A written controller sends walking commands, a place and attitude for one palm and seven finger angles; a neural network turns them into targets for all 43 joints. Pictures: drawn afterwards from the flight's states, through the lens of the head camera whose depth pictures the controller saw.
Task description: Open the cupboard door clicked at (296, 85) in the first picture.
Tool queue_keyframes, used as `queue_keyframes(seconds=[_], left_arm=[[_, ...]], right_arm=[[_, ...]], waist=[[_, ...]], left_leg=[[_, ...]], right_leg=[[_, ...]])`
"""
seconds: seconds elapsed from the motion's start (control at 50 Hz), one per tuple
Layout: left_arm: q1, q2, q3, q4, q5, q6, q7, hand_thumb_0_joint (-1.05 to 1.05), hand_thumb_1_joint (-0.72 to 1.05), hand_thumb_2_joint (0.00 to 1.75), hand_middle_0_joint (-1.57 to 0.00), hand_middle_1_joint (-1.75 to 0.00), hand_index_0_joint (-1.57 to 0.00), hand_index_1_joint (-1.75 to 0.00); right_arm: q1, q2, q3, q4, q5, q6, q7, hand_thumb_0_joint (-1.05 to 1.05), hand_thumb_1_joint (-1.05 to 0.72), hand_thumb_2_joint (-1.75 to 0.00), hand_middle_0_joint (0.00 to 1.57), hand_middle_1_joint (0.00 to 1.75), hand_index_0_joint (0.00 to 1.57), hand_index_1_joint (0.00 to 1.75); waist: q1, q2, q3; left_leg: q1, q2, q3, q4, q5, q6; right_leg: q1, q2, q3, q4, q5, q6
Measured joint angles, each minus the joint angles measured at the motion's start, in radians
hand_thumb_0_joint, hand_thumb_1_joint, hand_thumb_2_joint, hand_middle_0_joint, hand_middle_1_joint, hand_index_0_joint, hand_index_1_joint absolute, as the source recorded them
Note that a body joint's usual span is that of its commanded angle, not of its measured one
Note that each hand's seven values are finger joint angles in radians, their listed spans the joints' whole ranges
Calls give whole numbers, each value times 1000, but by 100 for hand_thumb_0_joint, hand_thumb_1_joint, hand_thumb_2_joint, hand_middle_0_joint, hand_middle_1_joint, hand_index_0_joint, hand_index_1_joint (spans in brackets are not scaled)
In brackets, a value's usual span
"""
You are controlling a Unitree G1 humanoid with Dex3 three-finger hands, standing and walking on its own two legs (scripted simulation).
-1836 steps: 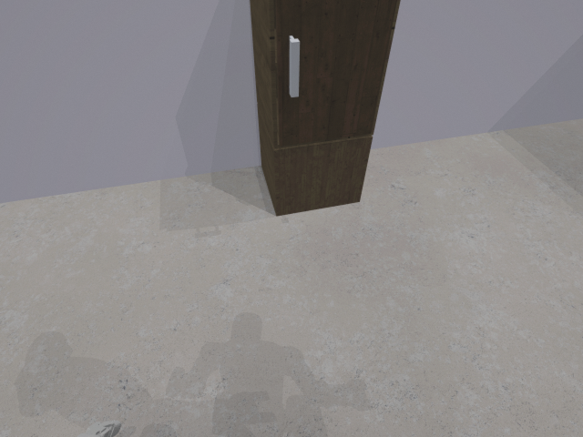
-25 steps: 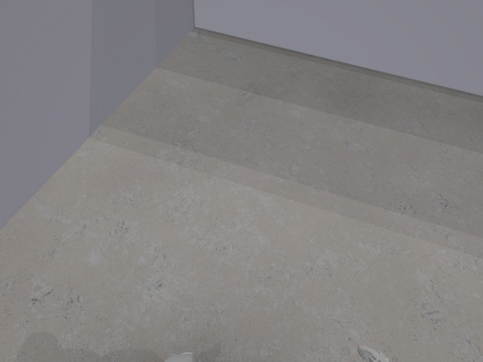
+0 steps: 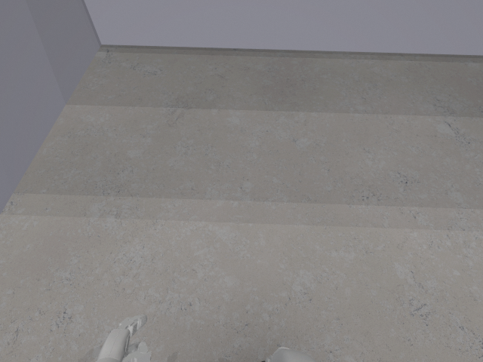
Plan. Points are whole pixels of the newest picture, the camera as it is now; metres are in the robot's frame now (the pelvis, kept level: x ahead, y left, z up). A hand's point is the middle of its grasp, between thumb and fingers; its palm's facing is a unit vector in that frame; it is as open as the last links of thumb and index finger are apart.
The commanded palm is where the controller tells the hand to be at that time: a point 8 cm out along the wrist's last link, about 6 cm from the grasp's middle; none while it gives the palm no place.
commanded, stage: walk to a spot facing it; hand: left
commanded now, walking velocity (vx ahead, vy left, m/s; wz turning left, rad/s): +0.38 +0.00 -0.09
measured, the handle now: out of the picture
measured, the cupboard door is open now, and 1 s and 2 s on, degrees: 44 44 44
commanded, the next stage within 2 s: turn to face it in 0.26 s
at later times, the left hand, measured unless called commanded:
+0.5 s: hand (143, 317) +0.22 +0.20 -0.17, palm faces +0.04 -0.99 -0.16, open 7.4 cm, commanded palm none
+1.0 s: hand (158, 242) +0.37 +0.19 -0.14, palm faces +0.30 -0.93 -0.24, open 7.3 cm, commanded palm none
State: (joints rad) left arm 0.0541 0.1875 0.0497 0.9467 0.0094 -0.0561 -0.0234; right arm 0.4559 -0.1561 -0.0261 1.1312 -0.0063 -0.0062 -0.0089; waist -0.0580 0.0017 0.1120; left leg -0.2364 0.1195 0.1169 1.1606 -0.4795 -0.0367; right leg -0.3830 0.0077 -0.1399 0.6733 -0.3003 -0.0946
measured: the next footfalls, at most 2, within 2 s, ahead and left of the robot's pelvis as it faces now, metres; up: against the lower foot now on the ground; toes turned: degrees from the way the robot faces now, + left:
left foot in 0.38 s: +0.34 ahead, +0.12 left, +0.00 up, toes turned +5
right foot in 0.74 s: +0.37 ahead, -0.12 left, +0.00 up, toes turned +2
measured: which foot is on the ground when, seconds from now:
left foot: up 0.00-0.36, down 0.38-0.74, up 0.76-1.00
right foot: down 0.00-0.38, up 0.40-0.72, down 0.74-1.00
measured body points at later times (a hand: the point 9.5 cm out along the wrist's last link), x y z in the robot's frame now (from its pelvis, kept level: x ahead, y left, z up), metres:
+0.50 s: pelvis +0.24 +0.03 +0.01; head +0.27 +0.04 +0.46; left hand +0.22 +0.25 -0.16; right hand +0.34 -0.20 -0.13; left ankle +0.30 +0.12 -0.72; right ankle +0.13 -0.08 -0.63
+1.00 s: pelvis +0.34 -0.02 +0.02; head +0.38 -0.01 +0.47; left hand +0.35 +0.24 -0.12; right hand +0.47 -0.25 -0.13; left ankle +0.30 +0.12 -0.67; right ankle +0.33 -0.12 -0.72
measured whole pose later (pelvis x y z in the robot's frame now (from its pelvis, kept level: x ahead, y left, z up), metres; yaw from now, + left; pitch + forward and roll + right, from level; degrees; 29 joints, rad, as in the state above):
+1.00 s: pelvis +0.34 -0.02 +0.02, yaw +17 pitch +1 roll +3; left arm 0.17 0.18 0.04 0.93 0.02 -0.01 0.02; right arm 0.17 -0.24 -0.08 0.97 -0.01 0.06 0.02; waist -0.02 -0.03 0.08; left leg -0.46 0.04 0.10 0.90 -0.43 -0.06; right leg -0.19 -0.14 -0.23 0.53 -0.34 0.00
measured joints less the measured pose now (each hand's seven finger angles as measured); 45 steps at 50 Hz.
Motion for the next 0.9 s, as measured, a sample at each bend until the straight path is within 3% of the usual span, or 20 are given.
queue_keyframes(seconds=[0.06,0.18,0.3,0.36,0.38,0.42,0.46,0.48,0.52,0.6,0.68,0.74,0.82,0.86,0.9], left_arm=[[66,-11,-6,34,-3,2,15,0,91,90,-19,-30,-20,-30],[179,19,15,96,-1,-14,26,-2,96,90,-20,-30,-20,-30],[279,7,-2,152,4,-19,22,-1,93,90,-19,-30,-20,-30],[326,-5,-8,176,3,-13,24,0,92,90,-19,-30,-20,-30],[342,-14,-9,182,0,-7,24,0,92,90,-19,-30,-20,-30],[335,-18,-15,195,-7,11,25,0,92,90,-19,-30,-20,-30],[308,-18,-16,191,-4,25,29,1,92,90,-19,-30,-20,-30],[285,-19,-14,182,-1,30,29,1,92,90,-19,-30,-20,-30],[231,-22,-13,151,4,36,28,1,91,90,-19,-30,-20,-30],[138,-22,-4,80,6,44,35,1,93,90,-20,-30,-20,-30],[82,-2,8,33,5,53,33,1,94,90,-19,-30,-20,-30],[72,12,13,5,5,49,33,1,93,90,-19,-30,-20,-30],[67,-1,3,-11,12,45,43,1,92,90,-19,-30,-20,-30],[77,-8,-3,-16,11,47,48,1,92,90,-20,-30,-20,-30],[89,-12,-7,-16,10,47,48,0,91,90,-20,-30,-20,-30]], right_arm=[[-88,-1,-10,-36,-7,-1,-3,1,-91,-89,20,30,20,29],[-236,0,-22,-123,-14,-18,10,0,-91,-89,20,30,20,29],[-342,-13,-21,-146,-10,-23,26,0,-91,-89,19,30,20,29],[-371,-16,-15,-155,-15,-41,24,0,-91,-89,20,30,20,29],[-374,-21,-13,-161,-21,-53,21,0,-91,-89,20,30,20,29],[-375,-15,-9,-169,-25,-65,11,0,-91,-89,20,30,20,29],[-349,-9,-3,-167,-22,-65,1,0,-91,-89,20,30,20,29],[-330,-7,-2,-162,-21,-63,-4,0,-91,-89,20,30,20,29],[-291,-4,1,-141,-18,-57,-13,0,-91,-89,20,30,20,29],[-230,-17,-8,-101,-14,-26,-20,-1,-93,-89,20,30,20,30],[-186,-25,-18,-85,-17,14,-10,0,-93,-89,20,30,20,30],[-160,-29,-28,-86,-13,38,-4,0,-92,-89,20,30,20,30],[-177,-51,-49,-95,-8,65,4,0,-91,-89,20,30,20,30],[-194,-61,-52,-104,-8,70,9,0,-91,-89,20,30,20,29],[-215,-68,-53,-119,-7,73,14,1,-91,-89,20,30,20,29]], waist=[[3,-8,-15],[33,-13,-63],[82,-8,-73],[95,-21,-66],[95,-13,-68],[91,-28,-55],[86,-37,-52],[82,-36,-51],[80,-28,-45],[64,-5,-35],[37,9,-42],[27,6,-61],[16,17,-57],[16,7,-58],[17,-7,-58]], left_leg=[[-164,7,-37,60,85,-2],[-320,22,-52,-207,211,-14],[-296,-13,-26,-433,265,2],[-213,-56,9,-565,306,28],[-190,-56,7,-583,350,55],[-186,-66,24,-514,289,87],[-155,-79,29,-518,240,94],[-138,-86,23,-540,239,90],[-107,-101,3,-595,258,83],[-79,-116,-47,-655,276,83],[-82,-120,-95,-634,249,61],[-101,-131,-123,-580,206,38],[-211,-135,-108,-239,-16,12],[-254,-122,-80,-93,-14,-4],[-268,-104,-59,-60,5,-18]], right_leg=[[97,20,12,-111,16,8],[246,41,37,-280,22,6],[376,40,52,-319,-58,34],[405,17,60,-238,-145,56],[374,16,61,-137,-177,61],[250,-1,89,201,-220,65],[128,-13,101,440,-212,75],[76,-25,97,492,-192,85],[2,-52,90,477,-153,106],[-60,-76,106,264,-115,134],[-39,-67,105,95,-54,146],[42,-59,91,-78,17,138],[76,-81,36,-73,-19,85],[112,-100,9,-107,-18,84],[145,-117,-18,-139,-15,86]])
